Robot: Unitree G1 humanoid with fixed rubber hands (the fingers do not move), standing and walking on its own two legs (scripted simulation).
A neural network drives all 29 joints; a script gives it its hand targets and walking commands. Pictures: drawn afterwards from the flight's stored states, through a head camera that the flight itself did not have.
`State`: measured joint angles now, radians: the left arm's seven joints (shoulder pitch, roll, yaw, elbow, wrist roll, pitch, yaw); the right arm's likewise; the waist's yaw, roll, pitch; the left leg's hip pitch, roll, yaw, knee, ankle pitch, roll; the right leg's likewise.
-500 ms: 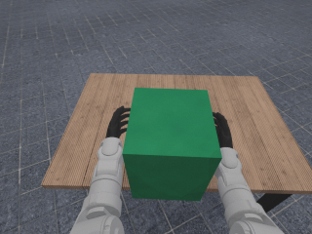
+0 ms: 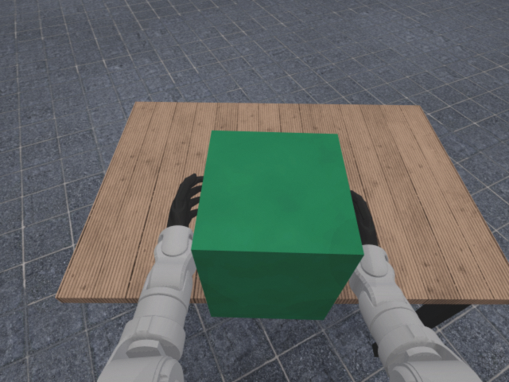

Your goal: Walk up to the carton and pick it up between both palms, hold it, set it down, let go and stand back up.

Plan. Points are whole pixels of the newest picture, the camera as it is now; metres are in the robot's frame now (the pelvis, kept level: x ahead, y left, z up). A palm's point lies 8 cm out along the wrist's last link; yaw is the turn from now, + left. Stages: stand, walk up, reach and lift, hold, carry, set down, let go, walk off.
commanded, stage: set down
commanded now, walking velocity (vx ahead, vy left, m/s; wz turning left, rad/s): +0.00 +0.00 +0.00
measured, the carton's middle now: (270, 230) +0.36 -0.01 +0.02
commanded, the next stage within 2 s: none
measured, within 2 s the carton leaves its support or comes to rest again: neither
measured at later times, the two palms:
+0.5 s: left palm (154, 196) +0.37 +0.17 +0.10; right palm (405, 206) +0.35 -0.21 +0.09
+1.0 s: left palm (124, 158) +0.38 +0.19 +0.18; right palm (425, 167) +0.36 -0.21 +0.17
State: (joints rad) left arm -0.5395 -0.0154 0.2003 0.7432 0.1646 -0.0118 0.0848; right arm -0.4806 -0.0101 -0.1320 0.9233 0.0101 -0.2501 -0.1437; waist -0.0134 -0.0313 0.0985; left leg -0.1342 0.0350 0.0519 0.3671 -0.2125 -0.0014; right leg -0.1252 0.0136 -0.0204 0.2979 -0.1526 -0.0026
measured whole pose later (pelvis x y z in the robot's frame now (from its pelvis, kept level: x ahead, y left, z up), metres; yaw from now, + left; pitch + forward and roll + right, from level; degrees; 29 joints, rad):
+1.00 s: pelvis -0.02 -0.01 +0.00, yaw +0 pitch +0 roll -1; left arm -0.67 0.33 0.13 0.33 -0.19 0.64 0.05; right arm -0.66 -0.28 0.01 0.50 0.41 0.37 -0.17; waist -0.05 -0.03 -0.03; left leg -0.18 0.04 0.04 0.36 -0.18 -0.02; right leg -0.18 0.03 -0.01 0.32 -0.13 -0.02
